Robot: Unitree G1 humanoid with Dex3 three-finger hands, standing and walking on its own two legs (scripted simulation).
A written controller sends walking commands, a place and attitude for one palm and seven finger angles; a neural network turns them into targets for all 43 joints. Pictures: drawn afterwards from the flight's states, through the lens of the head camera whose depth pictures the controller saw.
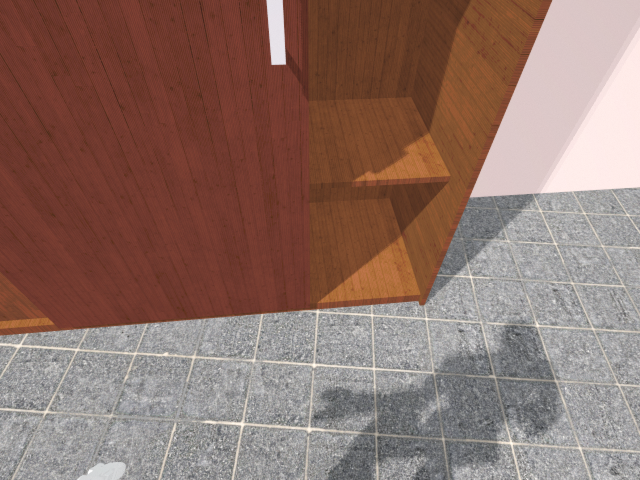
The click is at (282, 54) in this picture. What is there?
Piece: wardrobe's sliding door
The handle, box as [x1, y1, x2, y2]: [267, 0, 285, 64]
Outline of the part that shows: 267,0 271,63 284,64 285,55 282,0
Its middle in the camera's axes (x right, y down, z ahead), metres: -0.07 -0.37 +0.60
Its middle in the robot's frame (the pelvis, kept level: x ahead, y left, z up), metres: +0.73 +0.12 +0.26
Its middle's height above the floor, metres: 1.03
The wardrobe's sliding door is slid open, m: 0.41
